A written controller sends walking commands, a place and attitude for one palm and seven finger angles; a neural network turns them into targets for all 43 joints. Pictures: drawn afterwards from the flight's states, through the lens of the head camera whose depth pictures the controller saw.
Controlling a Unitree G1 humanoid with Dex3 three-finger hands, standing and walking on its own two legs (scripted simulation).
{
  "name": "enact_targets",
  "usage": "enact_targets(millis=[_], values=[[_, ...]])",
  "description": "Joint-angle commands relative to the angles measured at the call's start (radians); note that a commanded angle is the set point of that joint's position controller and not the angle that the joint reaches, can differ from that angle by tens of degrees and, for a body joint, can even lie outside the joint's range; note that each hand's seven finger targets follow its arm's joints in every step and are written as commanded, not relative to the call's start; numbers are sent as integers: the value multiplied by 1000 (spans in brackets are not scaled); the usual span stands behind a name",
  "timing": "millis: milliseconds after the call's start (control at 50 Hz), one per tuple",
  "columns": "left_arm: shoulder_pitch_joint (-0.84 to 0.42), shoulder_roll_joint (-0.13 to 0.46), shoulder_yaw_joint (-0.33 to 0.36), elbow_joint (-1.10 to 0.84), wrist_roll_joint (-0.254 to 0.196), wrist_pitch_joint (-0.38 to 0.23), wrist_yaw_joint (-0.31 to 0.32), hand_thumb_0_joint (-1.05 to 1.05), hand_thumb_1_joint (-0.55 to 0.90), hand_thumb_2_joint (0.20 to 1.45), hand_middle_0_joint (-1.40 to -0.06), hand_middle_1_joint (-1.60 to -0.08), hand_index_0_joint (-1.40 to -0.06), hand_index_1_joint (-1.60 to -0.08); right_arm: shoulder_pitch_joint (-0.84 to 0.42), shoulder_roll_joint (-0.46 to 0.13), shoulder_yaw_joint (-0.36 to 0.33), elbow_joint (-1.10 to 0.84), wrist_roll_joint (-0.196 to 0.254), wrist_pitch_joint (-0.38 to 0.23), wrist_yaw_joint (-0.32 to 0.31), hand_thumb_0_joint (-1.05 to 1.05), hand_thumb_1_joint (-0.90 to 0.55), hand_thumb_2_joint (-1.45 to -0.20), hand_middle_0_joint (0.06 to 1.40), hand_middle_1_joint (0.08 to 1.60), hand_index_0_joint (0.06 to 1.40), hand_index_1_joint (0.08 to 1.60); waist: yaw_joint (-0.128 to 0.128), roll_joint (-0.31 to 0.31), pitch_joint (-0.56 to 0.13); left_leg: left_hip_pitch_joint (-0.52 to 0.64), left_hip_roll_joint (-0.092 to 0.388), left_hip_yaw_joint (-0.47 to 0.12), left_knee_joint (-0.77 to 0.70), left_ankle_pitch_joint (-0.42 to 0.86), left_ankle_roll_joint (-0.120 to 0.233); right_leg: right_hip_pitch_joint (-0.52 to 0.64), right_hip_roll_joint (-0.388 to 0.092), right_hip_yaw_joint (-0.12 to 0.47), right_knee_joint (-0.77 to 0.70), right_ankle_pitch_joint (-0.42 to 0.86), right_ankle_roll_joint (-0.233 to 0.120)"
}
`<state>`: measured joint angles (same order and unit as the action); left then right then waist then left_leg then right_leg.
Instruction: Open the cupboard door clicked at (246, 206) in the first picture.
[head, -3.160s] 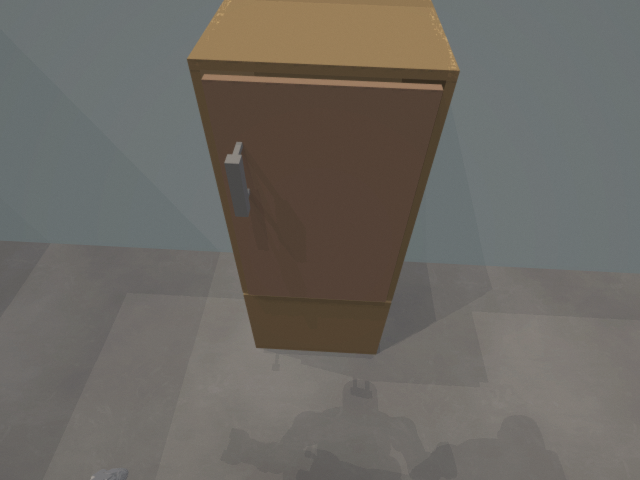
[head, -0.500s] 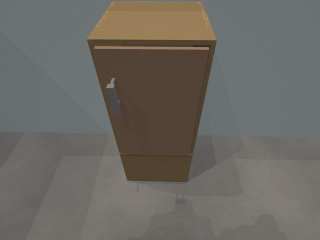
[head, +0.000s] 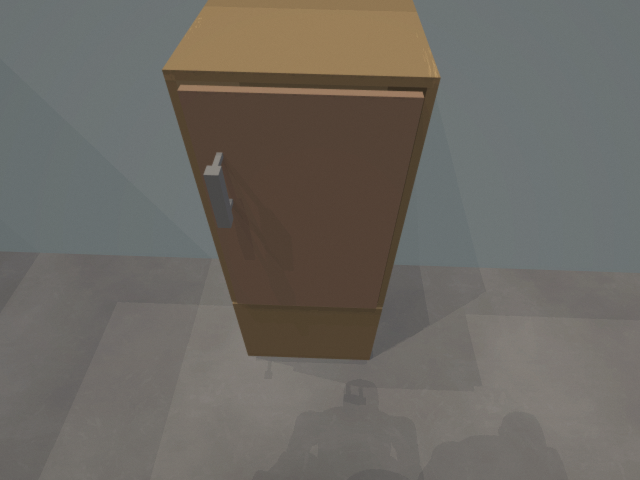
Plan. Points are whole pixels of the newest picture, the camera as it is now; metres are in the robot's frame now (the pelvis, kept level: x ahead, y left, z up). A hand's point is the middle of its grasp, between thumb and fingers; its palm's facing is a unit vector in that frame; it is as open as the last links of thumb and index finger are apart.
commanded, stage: look again from close up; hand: left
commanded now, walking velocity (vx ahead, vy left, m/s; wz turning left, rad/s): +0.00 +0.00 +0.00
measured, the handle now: (222, 190) +0.56 +0.21 +0.02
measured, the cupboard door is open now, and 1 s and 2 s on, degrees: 0 0 0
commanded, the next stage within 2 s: raise the hand with hooked fingers in 0.18 s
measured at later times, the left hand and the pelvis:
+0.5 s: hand (176, 406) +0.20 +0.19 -0.01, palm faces +0.21 -0.98 -0.04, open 7.7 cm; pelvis -0.01 +0.00 -0.02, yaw +1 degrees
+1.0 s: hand (152, 423) +0.19 +0.22 -0.03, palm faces +0.00 -1.00 -0.04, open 10.4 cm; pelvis -0.04 +0.00 -0.08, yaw +2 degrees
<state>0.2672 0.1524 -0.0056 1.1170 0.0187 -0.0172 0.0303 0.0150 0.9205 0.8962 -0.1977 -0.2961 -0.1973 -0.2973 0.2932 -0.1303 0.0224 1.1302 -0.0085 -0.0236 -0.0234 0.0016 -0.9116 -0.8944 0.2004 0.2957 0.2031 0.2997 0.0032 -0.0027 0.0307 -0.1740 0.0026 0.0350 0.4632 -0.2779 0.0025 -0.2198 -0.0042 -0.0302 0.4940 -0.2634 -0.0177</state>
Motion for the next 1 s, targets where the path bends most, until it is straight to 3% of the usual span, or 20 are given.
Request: enact_targets(millis=[0, 240, 260, 280, 300, 320, 340, 360, 400, 420, 460, 500, 520, 560, 620, 700, 760, 820, 900, 980], values=[[63, 104, 17, -35, -6, -14, 4, 0, 900, 900, -200, -300, -200, -300, 53, -104, -25, -28, -4, -16, -13, 0, -900, -900, 200, 300, 200, 300, 0, 3, 30, -55, 91, -81, -87, 152, 32, 28, -103, 96, -83, 167, -30], [38, 130, 24, -53, -5, -17, 2, 0, 900, 900, -200, -300, -200, -300, 26, -128, -29, -33, -6, -17, -12, 0, -900, -900, 200, 300, 200, 300, -1, -9, 2, -24, 92, -75, -79, 196, 27, 51, -109, 99, -81, 238, -33], [140, 133, 28, -10, 0, -28, 47, 0, 900, 900, -200, -300, -200, -300, -77, -149, -38, -102, 8, -16, -5, 0, -900, -900, 200, 300, 200, 300, 41, -63, 26, -90, 98, -27, 124, 215, -6, 54, -172, 155, -81, 675, 1], [-638, 370, 173, -1564, -208, -255, 38, 0, 877, 890, -202, -315, -202, -315, -53, -308, -63, -448, 51, -174, -43, 0, -900, -900, 200, 300, 200, 300, -79, 153, -482, 152, -13, -32, -25, 343, 27, 156, -77, 79, -1, 538, -22], [-135, 307, 177, -1290, -121, -209, 76, 0, 853, 880, -203, -330, -203, -330, -119, -220, -47, -400, 32, -254, -83, 0, -900, -900, 200, 300, 200, 300, 18, 282, -456, 206, 23, -20, -25, 492, 32, 113, -18, 38, 46, 318, -39], [123, 45, 37, -1127, -173, -83, 92, 0, 830, 870, -205, -345, -205, -345, -131, -175, -55, -402, 54, -278, -75, 0, -900, -900, 200, 300, 200, 300, -16, 217, -250, 70, 29, -45, -23, 444, -7, -13, -11, -42, 38, 137, -21], [66, -9, 23, -1107, -190, -89, 71, 0, 807, 860, -207, -360, -207, -360, -93, -201, -59, -390, 52, -285, -66, 0, -900, -900, 200, 300, 200, 300, -46, 94, -121, -4, 19, -49, 15, 352, 2, -84, -8, -58, 21, 157, -8], [-6, 63, 87, -1119, -193, -144, 52, 0, 783, 850, -208, -375, -208, -375, -116, -231, -79, -449, 38, -297, -59, 0, -900, -900, 200, 300, 200, 300, -64, -11, -24, -98, 5, -70, 65, 247, 11, -170, -6, -65, 26, 131, 1], [204, 37, 152, -953, -210, -276, -33, 0, 737, 830, -212, -405, -212, -405, -121, -233, -105, -501, 9, -302, -43, 0, -900, -900, 200, 300, 200, 300, -12, -195, -53, -258, -6, -55, 160, 123, 7, -271, 3, -82, 107, 30, 7], [309, 25, 167, -875, -219, -344, -95, 0, 713, 820, -213, -420, -213, -420, -138, -230, -110, -541, 13, -306, -25, 0, -900, -900, 200, 300, 200, 300, 29, -169, -60, -328, -21, -44, 211, 99, -2, -289, -1, -69, 165, 22, -2], [345, 11, 175, -891, -259, -512, -228, 0, 667, 800, -217, -450, -217, -450, -162, -225, -119, -603, 8, -307, 4, 0, -900, -900, 200, 300, 200, 300, 57, -192, -138, -457, -34, -21, 328, 51, -14, -341, -1, -41, 289, 11, -8], [302, 71, 206, -930, -277, -664, -364, 0, 620, 780, -220, -480, -220, -480, -185, -236, -129, -659, 10, -314, 27, 0, -900, -900, 200, 300, 200, 300, 50, -114, -206, -557, -45, -12, 445, 24, -16, -382, -12, 9, 383, 29, -14], [317, 126, 262, -908, -288, -678, -413, 0, 597, 770, -222, -495, -222, -495, -173, -242, -134, -686, 15, -306, 35, 0, -900, -900, 200, 300, 200, 300, 68, -64, -234, -585, -48, -6, 483, 27, -14, -381, -21, 45, 414, 31, -22], [245, 152, 281, -1012, -332, -621, -456, 0, 550, 750, -225, -525, -225, -525, -200, -252, -129, -769, 31, -285, 23, 0, -900, -900, 200, 300, 200, 300, 68, -70, -323, -631, -55, 12, 516, -20, 2, -383, -22, 76, 422, -55, -12], [72, 213, 335, -1205, -389, -538, -431, 0, 480, 720, -230, -570, -230, -570, -183, -245, -118, -827, 41, -262, -9, 0, -900, -900, 200, 300, 200, 300, 41, -31, -343, -675, -49, -9, 560, -82, 13, -407, -17, 135, 390, -201, 2], [-3, 201, 275, -1457, -330, -541, -358, 0, 387, 680, -237, -630, -237, -630, -104, -224, -103, -795, 30, -243, -25, 0, -900, -900, 200, 300, 200, 300, -14, 111, -411, -555, -10, -44, 567, 36, 28, -438, 9, 70, 442, 0, -8], [-30, 183, 226, -1421, -306, -523, -363, 0, 317, 650, -242, -675, -242, -675, -95, -232, -88, -754, 26, -242, -36, 0, -900, -900, 200, 300, 200, 300, -54, 90, -368, -552, 2, -70, 574, 32, 30, -507, 25, 23, 462, -1, -10], [-30, 230, 267, -1293, -324, -453, -395, 0, 247, 620, -247, -720, -247, -720, -109, -244, -74, -734, 36, -245, -47, 0, -900, -900, 200, 300, 200, 300, -46, 80, -328, -589, -1, -83, 555, -28, 26, -506, 31, 14, 433, -86, -11], [24, 260, 339, -1250, -359, -358, -408, 0, 153, 580, -253, -780, -253, -780, -125, -237, -67, -755, 51, -240, -52, 0, -900, -900, 200, 300, 200, 300, -4, 49, -375, -583, -10, -76, 485, -49, 21, -405, 14, 19, 371, -146, 1], [30, 274, 383, -1250, -378, -348, -378, 0, 60, 540, -260, -840, -260, -840, -119, -227, -60, -757, 44, -245, -49, 0, -900, -900, 200, 300, 200, 300, 16, 29, -385, -557, -10, -77, 439, -16, 18, -360, 16, -4, 363, -115, 1]])
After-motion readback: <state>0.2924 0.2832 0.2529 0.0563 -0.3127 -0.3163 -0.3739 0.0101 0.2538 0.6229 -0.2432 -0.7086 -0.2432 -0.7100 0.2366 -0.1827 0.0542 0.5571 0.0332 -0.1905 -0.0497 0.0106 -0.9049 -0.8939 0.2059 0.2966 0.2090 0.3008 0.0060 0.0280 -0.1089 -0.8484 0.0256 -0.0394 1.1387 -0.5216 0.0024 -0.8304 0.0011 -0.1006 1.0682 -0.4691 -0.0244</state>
